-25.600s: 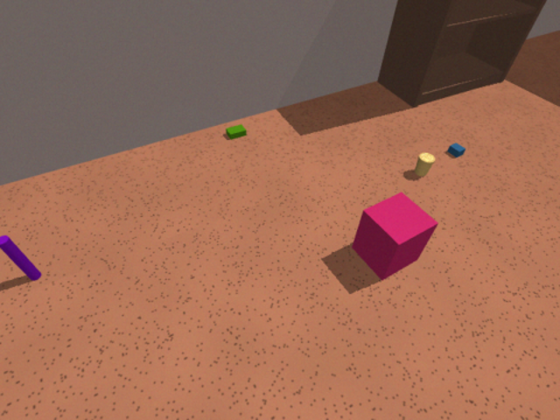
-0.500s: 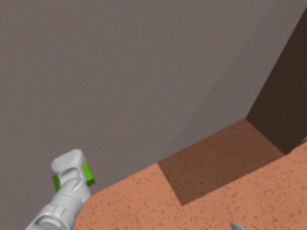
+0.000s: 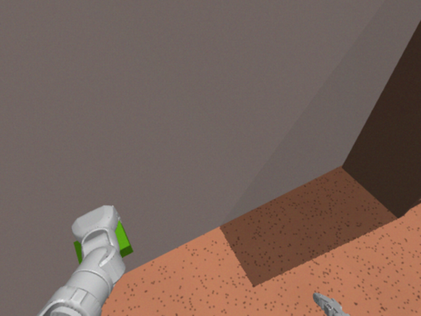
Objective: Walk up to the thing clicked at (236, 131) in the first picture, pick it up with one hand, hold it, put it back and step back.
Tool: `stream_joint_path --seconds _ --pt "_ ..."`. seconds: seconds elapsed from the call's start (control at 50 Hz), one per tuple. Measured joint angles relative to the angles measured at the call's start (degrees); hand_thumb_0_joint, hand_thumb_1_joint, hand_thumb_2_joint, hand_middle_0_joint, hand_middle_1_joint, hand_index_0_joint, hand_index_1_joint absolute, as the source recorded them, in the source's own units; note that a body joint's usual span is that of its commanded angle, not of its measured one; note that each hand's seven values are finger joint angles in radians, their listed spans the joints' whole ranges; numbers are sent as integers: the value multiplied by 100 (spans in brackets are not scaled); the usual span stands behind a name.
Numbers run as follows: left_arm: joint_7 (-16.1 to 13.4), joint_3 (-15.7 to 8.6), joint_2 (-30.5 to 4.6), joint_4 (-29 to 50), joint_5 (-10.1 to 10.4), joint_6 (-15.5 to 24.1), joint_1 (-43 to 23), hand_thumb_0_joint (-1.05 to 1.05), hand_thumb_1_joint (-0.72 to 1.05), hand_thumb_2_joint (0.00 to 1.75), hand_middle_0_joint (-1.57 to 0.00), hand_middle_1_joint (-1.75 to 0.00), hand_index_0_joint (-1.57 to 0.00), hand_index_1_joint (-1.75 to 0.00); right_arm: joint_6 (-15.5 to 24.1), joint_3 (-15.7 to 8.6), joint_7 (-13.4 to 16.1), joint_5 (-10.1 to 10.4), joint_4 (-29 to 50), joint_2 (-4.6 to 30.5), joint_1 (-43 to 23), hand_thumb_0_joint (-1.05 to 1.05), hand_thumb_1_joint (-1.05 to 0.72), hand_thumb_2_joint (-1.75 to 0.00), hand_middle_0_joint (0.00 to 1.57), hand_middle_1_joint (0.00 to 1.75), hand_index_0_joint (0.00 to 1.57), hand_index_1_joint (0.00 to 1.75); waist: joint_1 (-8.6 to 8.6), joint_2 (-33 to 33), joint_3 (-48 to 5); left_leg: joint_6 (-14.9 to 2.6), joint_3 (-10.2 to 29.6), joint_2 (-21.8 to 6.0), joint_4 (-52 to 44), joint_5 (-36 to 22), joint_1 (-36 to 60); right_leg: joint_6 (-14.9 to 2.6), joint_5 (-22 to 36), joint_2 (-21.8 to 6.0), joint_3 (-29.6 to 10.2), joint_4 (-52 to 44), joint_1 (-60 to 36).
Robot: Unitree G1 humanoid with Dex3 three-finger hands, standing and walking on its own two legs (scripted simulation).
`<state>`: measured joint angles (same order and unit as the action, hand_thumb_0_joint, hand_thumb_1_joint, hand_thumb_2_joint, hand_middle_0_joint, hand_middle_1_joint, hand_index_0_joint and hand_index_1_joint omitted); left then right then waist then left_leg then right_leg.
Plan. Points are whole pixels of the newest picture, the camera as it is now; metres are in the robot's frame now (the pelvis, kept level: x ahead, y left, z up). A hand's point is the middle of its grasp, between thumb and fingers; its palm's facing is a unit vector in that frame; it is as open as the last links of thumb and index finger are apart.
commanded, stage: hold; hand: left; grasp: from above
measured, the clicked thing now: (104, 247) +0.30 +0.25 -0.08
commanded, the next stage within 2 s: crouch in 0.70 s
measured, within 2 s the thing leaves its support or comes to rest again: neither
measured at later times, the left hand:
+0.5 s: hand (111, 242) +0.30 +0.22 -0.05, palm faces -0.35 -0.26 -0.90, open 9.7 cm
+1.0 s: hand (114, 248) +0.29 +0.22 -0.06, palm faces -0.39 -0.24 -0.89, open 9.6 cm
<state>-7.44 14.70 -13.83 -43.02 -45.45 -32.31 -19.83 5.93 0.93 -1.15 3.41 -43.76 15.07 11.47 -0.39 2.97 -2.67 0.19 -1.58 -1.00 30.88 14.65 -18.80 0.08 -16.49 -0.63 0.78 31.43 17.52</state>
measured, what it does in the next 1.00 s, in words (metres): stands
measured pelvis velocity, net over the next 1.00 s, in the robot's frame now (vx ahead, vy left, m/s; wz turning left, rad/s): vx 0.00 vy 0.00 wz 0.01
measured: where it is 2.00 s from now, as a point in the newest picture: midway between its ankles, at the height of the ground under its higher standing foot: outside the picture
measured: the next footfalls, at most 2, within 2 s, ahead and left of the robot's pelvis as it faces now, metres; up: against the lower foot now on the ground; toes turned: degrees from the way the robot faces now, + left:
none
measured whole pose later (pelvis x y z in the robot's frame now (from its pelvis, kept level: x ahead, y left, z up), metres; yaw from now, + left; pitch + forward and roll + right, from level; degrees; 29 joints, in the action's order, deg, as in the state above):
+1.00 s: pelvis +0.00 +0.00 +0.00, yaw +0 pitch +3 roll +0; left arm -8.5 15.8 -12.1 -46.2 -46.4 -32.6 -20.5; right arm 6.7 0.9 -2.2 3.0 -42.8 14.8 10.7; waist -0.9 2.5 -1.9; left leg 0.3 -1.1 -1.1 31.2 14.9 -19.1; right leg 0.0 -16.7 -0.5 1.2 31.4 17.5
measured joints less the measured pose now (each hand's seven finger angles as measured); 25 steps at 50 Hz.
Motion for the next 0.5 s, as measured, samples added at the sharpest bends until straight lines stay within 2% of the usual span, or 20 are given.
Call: stream_joint_path --seconds 0.14,0.42,0.5 --pt "69 49 38 71 2 -100 30 0 13 37 -69 -46 -70 -46 30 6 -14 0 25 3 -59 1 -89 -90 20 30 20 30 25 -1 14 6 11 0 -20 -2 23 -3 -1 1 10 -21 -26" --pt "-35 86 55 86 -47 -126 11 0 12 37 -71 -43 -72 -43 42 20 -22 -25 2 -21 -102 1 -90 -90 20 30 20 30 14 -16 49 19 27 -8 -22 28 42 -15 -31 10 24 -32 -54" --pt "-4 92 58 95 25 -173 -3 0 12 37 -71 -43 -72 -43 54 13 -44 -26 12 -20 -87 1 -90 -90 20 30 20 30 2 -14 48 18 32 -11 -32 30 39 -14 -28 14 29 -53 -58"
